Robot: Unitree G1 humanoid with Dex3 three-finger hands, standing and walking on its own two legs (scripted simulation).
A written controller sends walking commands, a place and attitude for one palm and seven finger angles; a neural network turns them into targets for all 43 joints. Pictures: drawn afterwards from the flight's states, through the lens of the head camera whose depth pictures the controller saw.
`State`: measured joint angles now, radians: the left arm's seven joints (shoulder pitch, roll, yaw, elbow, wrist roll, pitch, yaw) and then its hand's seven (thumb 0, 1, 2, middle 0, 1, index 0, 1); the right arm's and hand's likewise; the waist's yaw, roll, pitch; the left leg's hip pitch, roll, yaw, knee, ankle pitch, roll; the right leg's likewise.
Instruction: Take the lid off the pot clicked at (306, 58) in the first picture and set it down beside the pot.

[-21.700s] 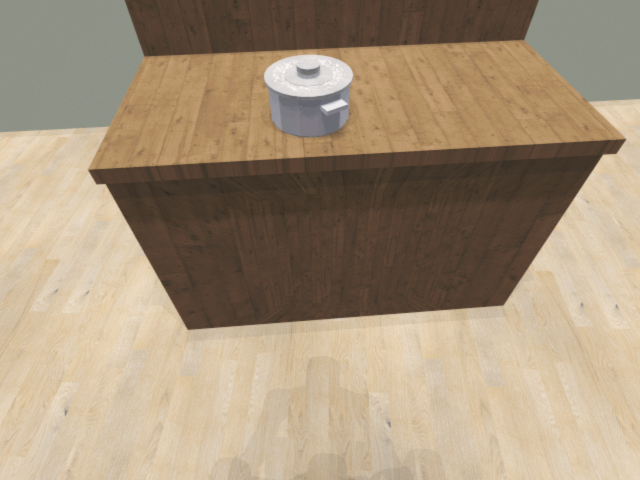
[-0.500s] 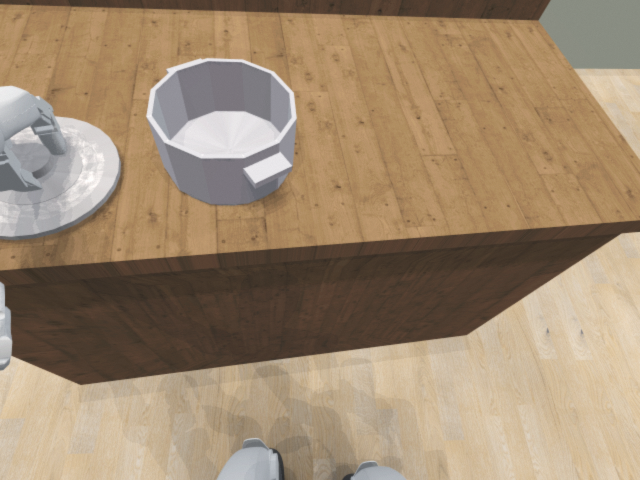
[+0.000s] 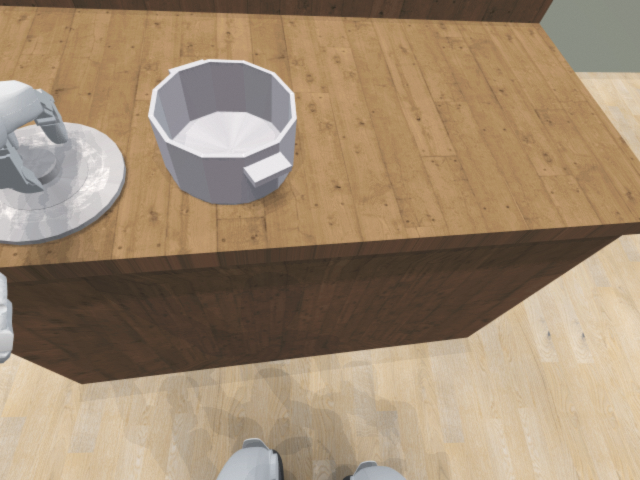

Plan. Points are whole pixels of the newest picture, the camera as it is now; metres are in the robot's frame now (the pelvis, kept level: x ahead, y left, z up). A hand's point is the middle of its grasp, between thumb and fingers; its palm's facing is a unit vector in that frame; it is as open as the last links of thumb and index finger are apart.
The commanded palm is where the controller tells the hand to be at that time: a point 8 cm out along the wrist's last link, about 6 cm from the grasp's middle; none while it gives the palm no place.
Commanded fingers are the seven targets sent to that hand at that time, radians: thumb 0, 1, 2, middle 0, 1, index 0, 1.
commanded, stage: open the fingers wide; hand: left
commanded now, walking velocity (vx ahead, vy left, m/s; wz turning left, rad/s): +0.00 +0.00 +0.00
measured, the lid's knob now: (35, 167) +0.50 +0.34 +0.05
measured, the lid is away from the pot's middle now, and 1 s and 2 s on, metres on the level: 0.24 0.24 0.24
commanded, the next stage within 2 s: raise the empty hand in 0.32 s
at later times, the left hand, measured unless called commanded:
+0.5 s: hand (17, 155) +0.48 +0.33 +0.09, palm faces -0.42 -0.13 -0.90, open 11.0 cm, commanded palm +0.52 +0.32 +0.16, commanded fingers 0.00 -0.05 0.72 -0.38 -0.80 -0.38 -0.80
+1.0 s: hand out of the picture +0.48 +0.34 +0.14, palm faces -0.39 -0.15 -0.91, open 11.0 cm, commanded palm +0.52 +0.33 +0.21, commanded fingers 0.00 -0.05 0.72 -0.38 -0.80 -0.38 -0.80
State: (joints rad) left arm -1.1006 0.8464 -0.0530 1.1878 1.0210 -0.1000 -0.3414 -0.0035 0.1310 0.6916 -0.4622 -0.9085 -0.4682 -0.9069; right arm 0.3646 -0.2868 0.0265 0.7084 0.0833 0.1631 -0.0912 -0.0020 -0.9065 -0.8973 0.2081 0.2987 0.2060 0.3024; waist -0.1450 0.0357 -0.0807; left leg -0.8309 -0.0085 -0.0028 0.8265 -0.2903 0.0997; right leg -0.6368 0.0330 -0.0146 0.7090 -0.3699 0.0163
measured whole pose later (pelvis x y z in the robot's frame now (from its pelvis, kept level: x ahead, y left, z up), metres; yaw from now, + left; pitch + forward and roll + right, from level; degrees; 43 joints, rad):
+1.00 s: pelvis +0.01 -0.01 +0.01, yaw +0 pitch +16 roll -5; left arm -1.14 0.90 -0.04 1.17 1.01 -0.08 -0.42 0.00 -0.04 0.72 -0.39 -0.80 -0.40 -0.81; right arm 0.36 -0.28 0.03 0.69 0.10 0.19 -0.09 0.00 -0.91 -0.90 0.21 0.30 0.21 0.30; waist -0.14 0.04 -0.09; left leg -0.76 0.00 0.00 0.78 -0.30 0.09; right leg -0.56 0.04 0.00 0.65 -0.36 0.03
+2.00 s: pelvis +0.02 +0.00 +0.02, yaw +1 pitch +13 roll -4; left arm -1.22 0.88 -0.07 1.13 1.01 -0.02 -0.48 0.00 -0.04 0.72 -0.39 -0.80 -0.40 -0.81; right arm 0.35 -0.29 0.02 0.68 0.10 0.19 -0.05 0.00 -0.91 -0.90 0.21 0.30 0.20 0.30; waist -0.13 0.04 -0.07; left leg -0.64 -0.03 0.01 0.67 -0.25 0.10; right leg -0.45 0.01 0.01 0.55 -0.33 0.02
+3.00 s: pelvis +0.03 -0.07 +0.04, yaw +0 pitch -1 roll +0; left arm -0.26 0.47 0.39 0.24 -0.08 -0.05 0.09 0.00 0.43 0.81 -0.29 -0.55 -0.30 -0.55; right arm 0.21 -0.28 0.04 0.69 0.05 -0.02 -0.06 0.01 -0.91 -0.90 0.20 0.30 0.20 0.30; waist 0.01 0.04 0.01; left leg -0.19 0.02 0.01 0.39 -0.18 0.00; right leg -0.04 0.06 0.02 0.33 -0.26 -0.04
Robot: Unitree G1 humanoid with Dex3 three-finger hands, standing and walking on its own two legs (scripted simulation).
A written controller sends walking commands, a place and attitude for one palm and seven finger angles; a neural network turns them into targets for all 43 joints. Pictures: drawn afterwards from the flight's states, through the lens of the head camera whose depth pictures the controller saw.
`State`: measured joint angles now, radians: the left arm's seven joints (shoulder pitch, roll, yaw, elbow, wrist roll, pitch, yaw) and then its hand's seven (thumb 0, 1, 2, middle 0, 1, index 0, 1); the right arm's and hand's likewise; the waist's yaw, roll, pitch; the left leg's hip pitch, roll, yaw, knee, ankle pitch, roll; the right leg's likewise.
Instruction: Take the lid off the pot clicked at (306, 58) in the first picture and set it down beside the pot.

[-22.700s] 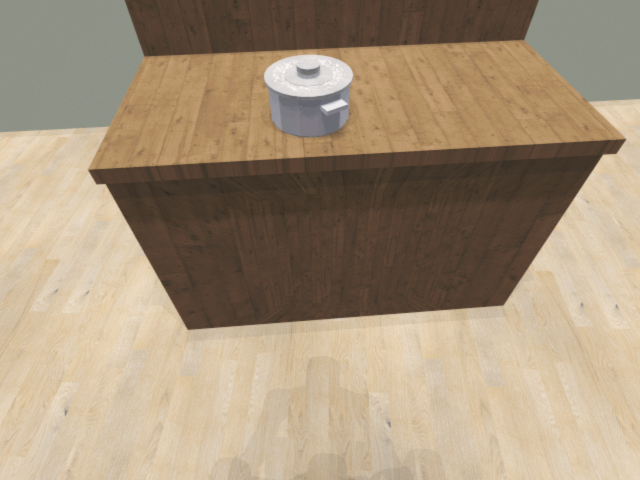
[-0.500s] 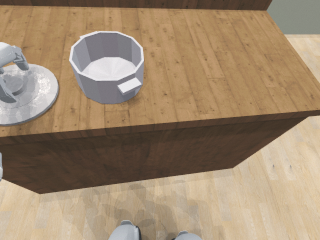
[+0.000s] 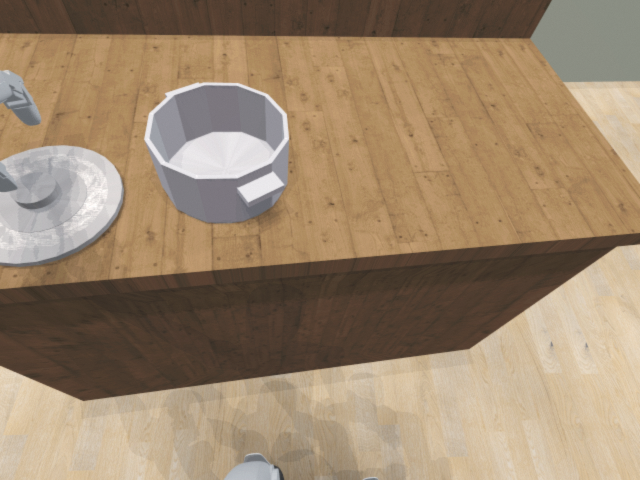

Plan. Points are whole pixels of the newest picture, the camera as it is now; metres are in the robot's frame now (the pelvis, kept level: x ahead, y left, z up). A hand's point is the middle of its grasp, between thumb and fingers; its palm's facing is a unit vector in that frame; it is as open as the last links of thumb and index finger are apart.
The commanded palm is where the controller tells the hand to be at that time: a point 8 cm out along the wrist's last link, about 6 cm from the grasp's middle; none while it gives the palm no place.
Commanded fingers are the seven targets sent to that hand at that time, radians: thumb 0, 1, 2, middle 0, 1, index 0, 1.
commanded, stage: raise the empty hand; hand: left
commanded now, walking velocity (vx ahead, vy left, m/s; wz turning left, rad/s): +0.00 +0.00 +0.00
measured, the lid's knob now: (35, 190) +0.48 +0.35 +0.04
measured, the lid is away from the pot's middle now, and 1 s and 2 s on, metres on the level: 0.24 0.24 0.24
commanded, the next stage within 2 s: draw the hand back to the body in 0.72 s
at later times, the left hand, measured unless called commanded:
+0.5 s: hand out of the picture +0.46 +0.35 +0.18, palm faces -0.34 -0.15 -0.93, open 11.0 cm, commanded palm +0.50 +0.34 +0.26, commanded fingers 0.00 -0.05 0.72 -0.38 -0.80 -0.38 -0.80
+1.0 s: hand out of the picture +0.47 +0.34 +0.20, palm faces -0.32 -0.14 -0.94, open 11.0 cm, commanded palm +0.47 +0.33 +0.26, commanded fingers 0.00 -0.05 0.72 -0.38 -0.80 -0.38 -0.80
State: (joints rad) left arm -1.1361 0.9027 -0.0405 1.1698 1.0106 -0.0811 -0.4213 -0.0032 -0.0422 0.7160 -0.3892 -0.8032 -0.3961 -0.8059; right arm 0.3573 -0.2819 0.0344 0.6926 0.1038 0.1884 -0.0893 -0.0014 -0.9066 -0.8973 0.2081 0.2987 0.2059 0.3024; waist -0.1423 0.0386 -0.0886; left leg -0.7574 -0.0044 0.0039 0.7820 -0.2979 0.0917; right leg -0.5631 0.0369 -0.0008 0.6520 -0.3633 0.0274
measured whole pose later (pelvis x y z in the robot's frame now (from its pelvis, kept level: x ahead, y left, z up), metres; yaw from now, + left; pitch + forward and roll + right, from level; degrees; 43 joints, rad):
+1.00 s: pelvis +0.00 +0.00 +0.01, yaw +1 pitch +13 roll -4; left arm -1.22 0.88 -0.07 1.13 1.01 -0.02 -0.48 0.00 -0.04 0.72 -0.39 -0.80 -0.40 -0.81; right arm 0.35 -0.29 0.02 0.68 0.10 0.19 -0.05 0.00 -0.91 -0.90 0.21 0.30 0.20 0.30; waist -0.13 0.04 -0.07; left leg -0.64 -0.03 0.01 0.67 -0.25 0.10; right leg -0.45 0.01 0.01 0.55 -0.33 0.02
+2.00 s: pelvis +0.02 -0.07 +0.04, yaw +0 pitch -1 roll +0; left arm -0.26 0.47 0.39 0.24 -0.08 -0.05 0.09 0.00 0.43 0.81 -0.29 -0.55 -0.30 -0.55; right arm 0.21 -0.28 0.04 0.69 0.05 -0.02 -0.06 0.01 -0.91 -0.90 0.20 0.30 0.20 0.30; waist 0.01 0.04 0.01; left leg -0.19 0.02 0.01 0.39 -0.18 0.00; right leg -0.04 0.06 0.02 0.33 -0.26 -0.04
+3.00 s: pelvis +0.02 -0.05 +0.04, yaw +1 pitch -5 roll +0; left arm 0.49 0.35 0.31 -0.49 -0.11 -0.10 0.06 0.01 0.89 0.90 -0.21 -0.30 -0.21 -0.30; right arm 0.16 -0.21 0.03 0.65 0.00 -0.08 -0.06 0.01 -0.91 -0.90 0.21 0.30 0.20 0.30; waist 0.07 0.05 0.02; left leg -0.11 0.00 0.01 0.38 -0.18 0.02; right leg 0.05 0.04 0.02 0.29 -0.25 -0.02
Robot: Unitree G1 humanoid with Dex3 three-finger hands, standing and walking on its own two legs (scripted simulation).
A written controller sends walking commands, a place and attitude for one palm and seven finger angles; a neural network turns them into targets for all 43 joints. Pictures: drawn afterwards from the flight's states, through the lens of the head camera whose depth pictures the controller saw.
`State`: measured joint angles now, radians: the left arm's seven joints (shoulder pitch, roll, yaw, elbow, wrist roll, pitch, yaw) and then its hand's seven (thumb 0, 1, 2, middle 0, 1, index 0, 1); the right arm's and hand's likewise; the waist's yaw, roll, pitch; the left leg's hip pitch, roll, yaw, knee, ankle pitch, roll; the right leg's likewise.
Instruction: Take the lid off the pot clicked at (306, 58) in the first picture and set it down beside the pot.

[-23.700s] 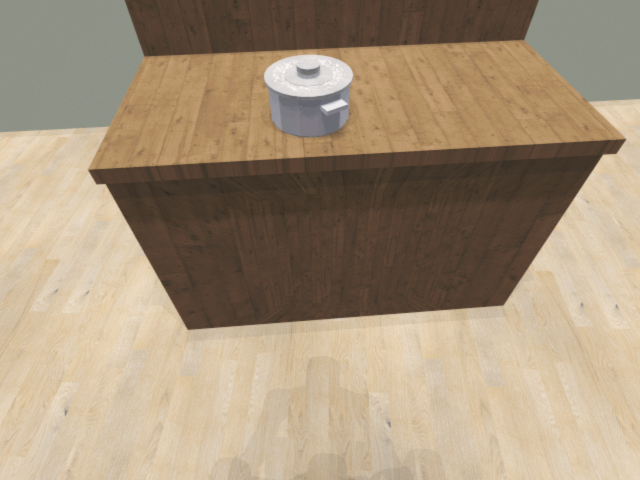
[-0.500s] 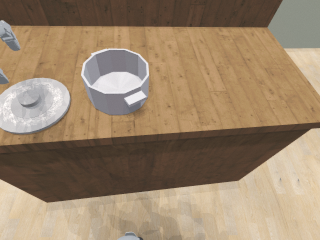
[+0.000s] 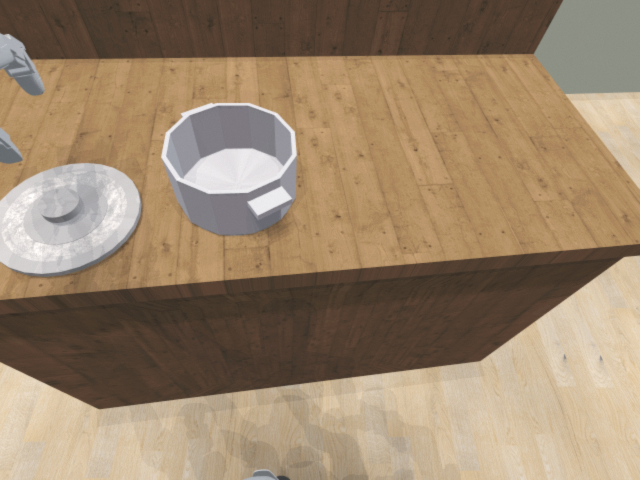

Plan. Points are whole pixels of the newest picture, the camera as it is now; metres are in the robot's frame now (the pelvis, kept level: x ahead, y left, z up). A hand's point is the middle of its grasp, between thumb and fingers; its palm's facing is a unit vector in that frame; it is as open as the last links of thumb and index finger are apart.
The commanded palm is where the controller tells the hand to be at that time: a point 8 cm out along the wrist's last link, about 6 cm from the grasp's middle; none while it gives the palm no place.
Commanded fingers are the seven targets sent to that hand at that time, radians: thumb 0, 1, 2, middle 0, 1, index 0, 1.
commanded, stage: draw the hand back to the body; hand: left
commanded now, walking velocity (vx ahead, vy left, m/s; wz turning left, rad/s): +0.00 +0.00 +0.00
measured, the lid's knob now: (60, 205) +0.48 +0.34 +0.03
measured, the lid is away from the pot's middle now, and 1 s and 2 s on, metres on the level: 0.24 0.24 0.24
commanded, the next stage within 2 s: none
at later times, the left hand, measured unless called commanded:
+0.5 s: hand (15, 115) +0.43 +0.27 +0.22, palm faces +0.31 -0.87 -0.39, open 11.0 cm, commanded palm +0.37 +0.31 +0.24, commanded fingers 0.00 0.07 0.74 -0.36 -0.74 -0.36 -0.74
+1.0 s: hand (31, 170) +0.36 +0.23 +0.22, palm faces +0.50 -0.83 -0.25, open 9.1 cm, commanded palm +0.29 +0.26 +0.23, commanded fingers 0.00 0.66 0.85 -0.24 -0.43 -0.24 -0.43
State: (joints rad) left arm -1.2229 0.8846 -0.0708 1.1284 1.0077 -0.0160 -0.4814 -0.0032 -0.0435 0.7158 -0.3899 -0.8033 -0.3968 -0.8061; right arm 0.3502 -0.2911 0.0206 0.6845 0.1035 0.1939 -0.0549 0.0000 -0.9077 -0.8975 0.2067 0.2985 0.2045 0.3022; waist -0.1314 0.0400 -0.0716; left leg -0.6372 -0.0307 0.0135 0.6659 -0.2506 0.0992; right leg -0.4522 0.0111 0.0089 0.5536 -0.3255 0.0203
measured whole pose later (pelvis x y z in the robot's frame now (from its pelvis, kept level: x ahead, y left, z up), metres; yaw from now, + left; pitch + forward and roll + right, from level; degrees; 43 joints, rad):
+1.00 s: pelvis +0.02 -0.07 +0.02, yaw -1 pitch -1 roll +0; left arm -0.26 0.47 0.39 0.24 -0.08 -0.05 0.09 0.00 0.43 0.81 -0.29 -0.55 -0.30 -0.55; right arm 0.21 -0.28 0.04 0.69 0.05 -0.02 -0.06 0.01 -0.91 -0.90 0.20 0.30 0.20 0.30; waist 0.01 0.04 0.01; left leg -0.19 0.02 0.01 0.39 -0.18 0.00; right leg -0.04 0.06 0.02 0.33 -0.26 -0.04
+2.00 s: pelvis +0.01 -0.06 +0.02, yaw +0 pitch -5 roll +0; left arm 0.49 0.35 0.31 -0.49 -0.11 -0.10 0.06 0.01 0.89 0.90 -0.21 -0.30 -0.21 -0.30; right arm 0.16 -0.21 0.03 0.65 0.00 -0.08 -0.06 0.01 -0.91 -0.90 0.21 0.30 0.20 0.30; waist 0.07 0.05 0.02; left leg -0.11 0.00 0.01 0.38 -0.18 0.02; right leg 0.05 0.04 0.02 0.29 -0.25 -0.02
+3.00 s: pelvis -0.08 -0.01 +0.01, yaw +1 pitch -1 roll -4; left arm 0.58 0.40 0.40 -0.66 -0.04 -0.24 0.12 0.01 0.88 0.90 -0.21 -0.30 -0.22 -0.30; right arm 0.24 -0.21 0.00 0.55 0.01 -0.08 -0.07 0.01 -0.91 -0.90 0.21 0.30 0.21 0.30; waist 0.00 0.03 0.04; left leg -0.44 0.00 0.02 0.58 -0.14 0.08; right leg -0.29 0.03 0.00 0.53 -0.26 0.02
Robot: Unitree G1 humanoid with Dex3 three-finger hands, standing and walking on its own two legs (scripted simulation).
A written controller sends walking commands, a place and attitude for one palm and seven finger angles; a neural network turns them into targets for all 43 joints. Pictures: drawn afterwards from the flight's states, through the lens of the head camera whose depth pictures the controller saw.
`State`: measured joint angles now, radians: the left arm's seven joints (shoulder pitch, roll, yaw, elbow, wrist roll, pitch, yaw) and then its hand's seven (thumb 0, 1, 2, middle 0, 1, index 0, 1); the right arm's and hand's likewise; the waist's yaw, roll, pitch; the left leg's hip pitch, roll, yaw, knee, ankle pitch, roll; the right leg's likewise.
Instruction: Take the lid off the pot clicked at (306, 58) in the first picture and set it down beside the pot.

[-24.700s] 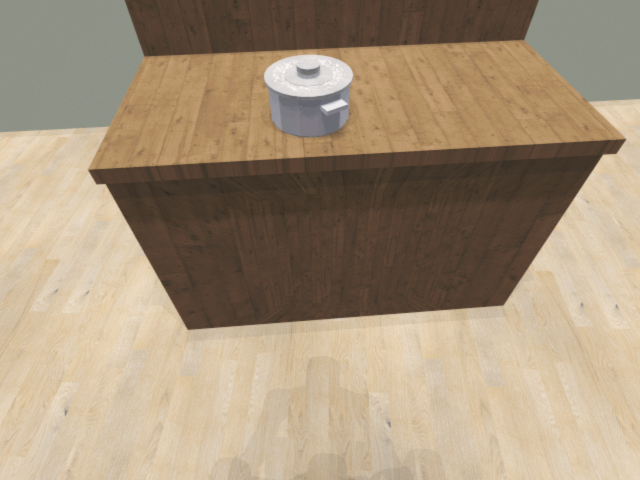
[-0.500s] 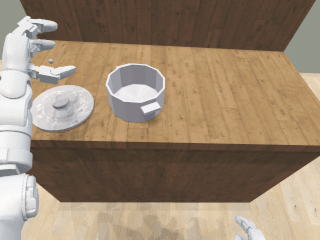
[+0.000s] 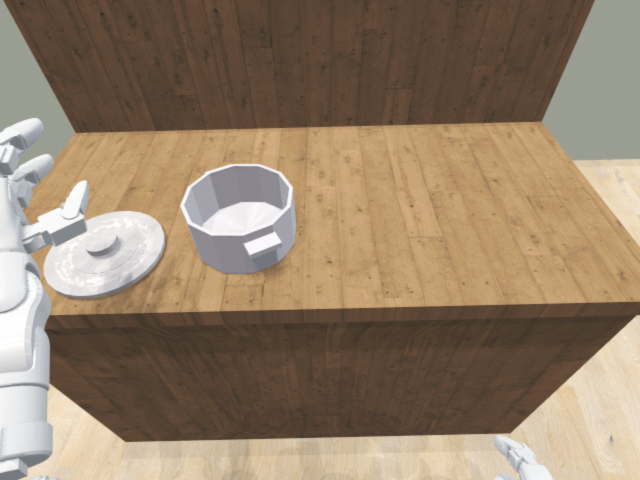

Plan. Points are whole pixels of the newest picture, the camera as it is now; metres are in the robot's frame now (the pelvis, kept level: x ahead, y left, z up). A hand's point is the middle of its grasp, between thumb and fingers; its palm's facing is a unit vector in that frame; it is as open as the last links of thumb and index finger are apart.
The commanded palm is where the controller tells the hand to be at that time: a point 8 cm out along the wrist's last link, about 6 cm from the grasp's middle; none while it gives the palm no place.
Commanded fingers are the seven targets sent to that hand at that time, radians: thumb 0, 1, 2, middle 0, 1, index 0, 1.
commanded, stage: draw the hand back to the body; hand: left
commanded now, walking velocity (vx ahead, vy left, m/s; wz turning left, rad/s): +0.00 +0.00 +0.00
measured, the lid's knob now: (101, 242) +0.46 +0.41 +0.00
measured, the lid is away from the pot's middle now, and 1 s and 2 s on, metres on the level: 0.24 0.24 0.24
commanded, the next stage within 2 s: step back with the hand held close in 1.08 s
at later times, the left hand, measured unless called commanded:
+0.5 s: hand (66, 272) +0.26 +0.27 +0.19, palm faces +0.49 -0.83 -0.26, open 7.5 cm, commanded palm +0.20 +0.29 +0.20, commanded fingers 0.00 0.90 0.90 -0.20 -0.30 -0.20 -0.30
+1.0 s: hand (40, 356) +0.18 +0.25 +0.18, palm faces +0.39 -0.85 -0.35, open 7.4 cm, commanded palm +0.13 +0.29 +0.19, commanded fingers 0.00 0.90 0.90 -0.20 -0.30 -0.20 -0.30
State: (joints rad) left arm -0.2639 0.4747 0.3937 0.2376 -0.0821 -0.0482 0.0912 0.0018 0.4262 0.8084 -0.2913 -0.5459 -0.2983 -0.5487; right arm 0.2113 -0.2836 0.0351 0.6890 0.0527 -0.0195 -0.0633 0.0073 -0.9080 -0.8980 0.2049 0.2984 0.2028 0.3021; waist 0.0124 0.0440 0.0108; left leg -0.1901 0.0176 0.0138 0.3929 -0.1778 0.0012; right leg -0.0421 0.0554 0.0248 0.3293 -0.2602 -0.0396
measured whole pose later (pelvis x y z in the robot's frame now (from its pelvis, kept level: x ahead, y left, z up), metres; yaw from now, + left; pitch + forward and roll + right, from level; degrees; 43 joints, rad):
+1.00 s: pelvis +0.00 +0.01 +0.00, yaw +1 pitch -5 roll +0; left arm 0.49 0.35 0.31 -0.49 -0.11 -0.10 0.06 0.01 0.89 0.90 -0.21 -0.30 -0.21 -0.30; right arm 0.16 -0.21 0.03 0.65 0.00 -0.08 -0.06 0.01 -0.91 -0.90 0.21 0.30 0.20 0.30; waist 0.07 0.05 0.02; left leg -0.11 0.00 0.01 0.38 -0.18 0.02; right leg 0.05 0.04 0.02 0.29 -0.25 -0.02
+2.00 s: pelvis -0.10 +0.06 -0.02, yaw +2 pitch -1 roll -4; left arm 0.58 0.40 0.40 -0.66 -0.04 -0.24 0.12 0.01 0.88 0.90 -0.21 -0.30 -0.22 -0.30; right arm 0.24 -0.21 0.00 0.55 0.01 -0.08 -0.07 0.01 -0.91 -0.90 0.21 0.30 0.21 0.30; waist 0.00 0.03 0.04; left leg -0.44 0.00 0.02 0.58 -0.14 0.08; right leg -0.29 0.03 0.00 0.53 -0.26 0.02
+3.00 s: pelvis -0.34 +0.16 -0.02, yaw -3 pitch +1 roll -3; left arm 0.67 0.54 0.49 -0.82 -0.06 -0.20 0.09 0.01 0.88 0.90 -0.21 -0.30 -0.22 -0.30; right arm 0.29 -0.18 -0.01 0.61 0.01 -0.07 -0.03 0.01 -0.90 -0.90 0.21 0.30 0.21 0.30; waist 0.02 -0.04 -0.02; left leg -0.65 0.00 0.03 1.07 -0.39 0.00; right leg -0.19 0.06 -0.10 0.50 -0.29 -0.07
